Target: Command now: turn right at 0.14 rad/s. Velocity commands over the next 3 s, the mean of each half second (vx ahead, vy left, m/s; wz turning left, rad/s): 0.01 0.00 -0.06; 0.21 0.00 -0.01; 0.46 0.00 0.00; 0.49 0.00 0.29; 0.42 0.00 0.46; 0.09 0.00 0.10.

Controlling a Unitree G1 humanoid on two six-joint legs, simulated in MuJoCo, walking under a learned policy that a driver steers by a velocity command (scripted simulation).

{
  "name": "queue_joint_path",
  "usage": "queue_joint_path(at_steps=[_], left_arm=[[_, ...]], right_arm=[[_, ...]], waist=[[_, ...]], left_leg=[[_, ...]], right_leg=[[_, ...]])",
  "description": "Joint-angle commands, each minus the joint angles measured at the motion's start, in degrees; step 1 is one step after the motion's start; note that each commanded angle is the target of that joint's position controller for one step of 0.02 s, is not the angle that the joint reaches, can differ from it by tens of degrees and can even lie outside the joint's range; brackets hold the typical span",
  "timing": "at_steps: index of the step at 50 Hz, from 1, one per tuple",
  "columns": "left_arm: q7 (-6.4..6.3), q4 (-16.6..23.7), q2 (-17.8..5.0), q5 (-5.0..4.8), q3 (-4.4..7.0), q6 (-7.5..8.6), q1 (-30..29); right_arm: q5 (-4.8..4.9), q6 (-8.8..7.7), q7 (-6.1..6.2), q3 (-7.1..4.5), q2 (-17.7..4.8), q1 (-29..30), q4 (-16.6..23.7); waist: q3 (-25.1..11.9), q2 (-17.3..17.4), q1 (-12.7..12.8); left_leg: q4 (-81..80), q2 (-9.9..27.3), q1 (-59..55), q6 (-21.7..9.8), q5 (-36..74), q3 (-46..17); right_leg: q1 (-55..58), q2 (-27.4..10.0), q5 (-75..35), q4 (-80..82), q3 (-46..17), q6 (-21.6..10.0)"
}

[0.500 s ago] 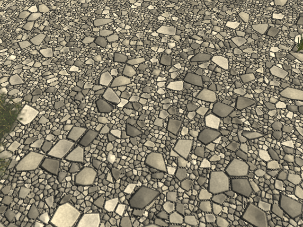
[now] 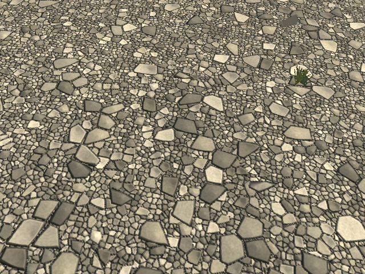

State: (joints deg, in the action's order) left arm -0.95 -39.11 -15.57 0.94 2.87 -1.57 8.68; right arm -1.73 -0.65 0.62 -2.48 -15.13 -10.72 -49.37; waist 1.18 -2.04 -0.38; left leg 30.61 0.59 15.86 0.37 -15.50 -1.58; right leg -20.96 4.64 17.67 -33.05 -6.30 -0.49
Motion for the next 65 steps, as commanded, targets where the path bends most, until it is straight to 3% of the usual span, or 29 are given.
queue_joint_path(at_steps=[1,3,5,6,10,15,30,31,33,34,36,37,38,39,41,42,43,44,45,46,48,50,52,55,57,60,63,64,65], left_arm=[[-0.18,3.1,-5.6,0.55,1.9,0.5,-0.6],[0.06,2.6,-4.1,0.42,1.38,0.16,-0.6],[-0.06,1.9,-6.5,-0.07,1.8,-0.13,-0.4],[0.03,1.4,-6.0,-0.22,1.91,-0.14,0.6],[-0.04,-0.3,-5.4,0.05,1.66,0.42,0.4],[-0.39,-2.4,-5.2,-0.21,1.55,0.88,0.8],[-1.3,-10.2,-4.8,-0.53,1.05,1.19,1.6],[-1.35,-11.3,-4.3,-0.57,0.91,1.11,2.5],[-1.51,-12.1,-4.7,-1.12,1.12,1.09,2.7],[-1.48,-12.0,-4.7,-1.28,1.09,1.55,2.1],[-0.87,-11.2,-2.8,-1.88,0.68,3.48,-0.3],[-0.47,-10.7,-2.5,-2.12,0.57,4.43,-1.6],[-0.03,-10.9,-2.7,-2.36,0.66,5.17,-1.4],[0.39,-11.4,-2.4,-2.55,0.65,5.74,-0.3],[0.86,-14.9,-2.4,-2.68,1.12,6.37,6.4],[0.82,-17.3,-3.5,-2.42,1.8,6.26,11.0],[0.53,-18.8,-6.5,-2.19,2.7,6.3,17.5],[1.21,-19.4,-13.1,-2.01,4.05,6.58,22.8],[1.57,-19.0,-9.2,-1.3,2.61,7.43,20.3],[1.64,-17.8,-6.2,-1.29,1.66,8.09,16.7],[1.94,-16.6,-5.3,-1.49,1.03,8.23,13.3],[1.71,-17.0,-3.1,-1.1,0.07,7.45,14.4],[1.02,-17.5,-4.0,-1.12,0.07,6.79,16.3],[0.02,-17.5,-6.4,-0.96,0.34,6.35,16.8],[-0.18,-18.2,-7.2,-1.2,0.59,6.46,18.5],[-0.26,-19.0,-7.2,-2.12,0.97,6.45,18.6],[-0.27,-18.5,-8.7,-1.7,1.71,5.56,16.3],[-0.29,-18.2,-8.3,-1.3,1.59,4.98,15.7],[-0.31,-17.5,-7.2,-0.74,1.03,4.66,15.7]], right_arm=[[1.06,-1.58,0.23,-1.42,-8.6,6.7,4.5],[1.06,-1.78,0.1,-0.88,-7.7,4.5,3.3],[0.7,-2.1,-0.4,-0.6,-7.3,0.7,2.7],[0.81,-2.07,-0.48,-0.59,-7.9,1.7,2.4],[1.18,-1.52,-0.14,-0.22,-6.9,2.5,2.1],[1.17,-0.91,-0.12,0.08,-6.2,2.6,0.7],[1.37,-0.65,0.3,0.45,-6.0,1.9,-5.5],[1.39,-0.57,0.38,0.53,-5.7,0.7,-6.3],[2.13,-0.25,0.75,-0.12,-7.6,0.1,-6.6],[2.36,-0.32,0.97,-0.35,-8.3,-0.6,-6.5],[2.86,-1.25,1.16,-1.27,-11.0,-4.5,-7.4],[2.97,-1.71,1.25,-1.79,-12.1,-4.8,-7.6],[2.86,-2.1,1.25,-1.86,-11.9,-4.2,-7.3],[3.0,-2.38,1.04,-1.77,-11.2,-2.7,-6.7],[3.73,-2.2,0.51,-1.51,-10.0,1.7,-5.2],[3.5,-2.32,0.35,-1.13,-8.6,2.4,-4.6],[2.87,-2.78,-0.02,-0.05,-4.9,3.4,-3.6],[3.13,-3.84,0.16,0.15,-3.7,3.9,-0.9],[4.01,-4.6,0.13,-0.61,-6.8,4.4,-0.7],[4.81,-5.21,-0.42,-0.74,-7.2,3.2,-1.1],[3.99,-5.87,-0.99,-1.03,-7.0,3.2,-1.8],[3.17,-5.71,-1.82,-1.18,-5.9,4.5,-1.4],[2.68,-5.25,-2.31,-0.68,-3.9,6.9,-0.3],[2.7,-5.0,-2.45,0.46,-1.7,14.3,2.8],[3.04,-4.88,-2.62,0.68,-2.2,17.3,4.1],[3.43,-4.89,-3.07,0.37,-4.0,18.5,5.6],[3.27,-5.07,-3.18,-1.29,-7.4,11.8,4.6],[3.34,-4.82,-2.82,-2.56,-9.2,3.2,2.1],[3.38,-4.45,-2.28,-3.71,-11.4,-6.7,-0.6]], waist=[[-2.7,12.3,1.9],[-3.0,10.9,1.7],[-4.0,6.8,-0.6],[-3.6,6.5,0.6],[-2.7,1.9,-0.2],[-2.5,0.4,-0.5],[-0.9,2.0,-0.2],[-1.9,2.3,-0.2],[1.0,4.7,-0.4],[3.6,6.0,-0.9],[6.3,11.1,-2.0],[8.0,12.4,-2.2],[8.3,11.9,-1.6],[8.1,11.6,-0.4],[6.0,10.2,3.7],[4.2,7.7,5.2],[1.2,-2.4,7.1],[-0.6,-16.4,7.8],[1.6,-10.2,6.2],[4.2,-6.0,4.2],[4.6,-2.4,2.8],[3.7,-3.3,2.6],[3.6,-3.0,3.3],[5.5,-2.3,4.6],[6.5,-3.2,5.2],[7.4,-3.5,3.6],[1.2,-4.6,-1.4],[-3.9,-4.6,-5.6],[-10.1,-3.2,-9.8]], left_leg=[[-11.8,11.2,-0.6,-7.5,7.0,-12.3],[-9.8,8.7,-0.8,-5.1,9.1,-9.4],[-9.4,5.7,0.3,-2.9,6.3,-6.9],[-8.9,5.0,-0.6,-2.3,4.3,-5.5],[-6.2,3.4,-2.0,-2.1,5.6,-3.1],[-5.5,2.4,-3.2,-1.8,5.9,-1.9],[-7.6,1.4,-3.2,-1.2,4.7,-1.2],[-8.3,1.0,-3.5,-1.4,-1.0,-0.9],[-9.8,1.4,-1.4,-3.8,-18.7,-2.9],[-11.9,3.6,-0.6,-5.7,-26.0,-6.5],[-18.8,12.4,-3.1,-10.9,-33.5,-19.0],[-21.3,16.7,-2.1,-13.3,-32.8,-24.3],[-21.8,18.0,-1.4,-14.1,-30.3,-25.4],[-21.0,17.4,-0.9,-13.4,-26.8,-23.5],[-17.0,11.5,5.3,-9.5,-19.4,-13.9],[-11.2,8.0,8.6,-7.6,-13.8,-9.3],[4.9,2.6,14.0,-4.4,-7.1,-1.9],[20.6,-3.3,24.7,-2.1,-12.5,2.9],[31.5,-1.0,30.0,-2.7,-17.1,-2.3],[35.4,1.8,33.1,-4.1,-12.1,-4.2],[33.6,5.0,34.0,-4.9,-2.9,-2.7],[28.9,6.2,30.4,-3.7,2.2,-0.9],[23.6,5.6,29.3,-1.7,5.3,1.5],[10.3,3.6,23.7,0.0,12.2,3.7],[4.9,2.1,19.2,0.0,15.9,4.8],[0.7,2.2,17.7,-2.1,17.1,2.8],[0.5,-0.4,7.8,-5.1,13.1,4.1],[0.9,-2.3,-2.7,-6.5,11.9,5.4],[1.9,1.1,-17.7,-8.5,10.4,1.6]], right_leg=[[5.0,-3.2,-2.3,1.4,0.7,1.4],[9.4,-4.4,-9.5,6.0,0.0,1.2],[12.3,-5.3,-14.2,4.6,-1.0,-0.3],[11.0,-5.1,-13.0,4.7,-1.0,-0.8],[9.9,-5.8,-15.5,6.3,-1.9,-0.4],[9.6,-6.0,-15.7,6.9,-2.3,-0.4],[11.2,-5.6,-14.7,7.9,-1.3,-0.1],[11.6,-4.8,-9.1,8.0,-0.4,-0.2],[6.8,-2.0,10.4,5.3,2.4,-0.9],[2.7,-1.7,15.1,3.6,3.1,-1.3],[-3.7,-1.6,9.6,-4.6,6.6,-1.0],[-4.9,-3.7,6.2,-8.2,6.3,-1.2],[-4.8,-5.1,5.9,-9.2,5.6,-1.8],[-2.9,-5.7,7.0,-6.8,5.9,-2.6],[12.5,-3.9,1.4,5.4,8.4,-3.7],[19.9,-3.6,-2.2,7.3,7.0,-3.4],[27.0,-12.0,2.9,13.9,-6.5,-5.9],[32.8,-23.4,10.7,22.6,-29.8,-13.8],[30.7,-26.5,12.8,23.5,-34.5,-16.5],[30.1,-24.9,11.0,23.1,-29.0,-15.1],[29.5,-21.1,1.6,23.9,-18.6,-11.6],[27.4,-18.0,-10.8,24.7,-10.4,-9.7],[25.9,-16.6,-18.1,25.3,-5.8,-10.2],[19.4,-15.0,-18.3,27.4,-1.2,-10.0],[17.1,-15.4,-17.2,28.9,0.0,-10.0],[20.7,-18.1,-20.2,28.1,0.7,-9.1],[25.8,-19.0,-42.4,18.3,2.8,-7.0],[24.2,-17.1,-50.1,8.3,4.6,-5.8],[15.6,-14.6,-44.4,-5.3,5.8,-4.1]])
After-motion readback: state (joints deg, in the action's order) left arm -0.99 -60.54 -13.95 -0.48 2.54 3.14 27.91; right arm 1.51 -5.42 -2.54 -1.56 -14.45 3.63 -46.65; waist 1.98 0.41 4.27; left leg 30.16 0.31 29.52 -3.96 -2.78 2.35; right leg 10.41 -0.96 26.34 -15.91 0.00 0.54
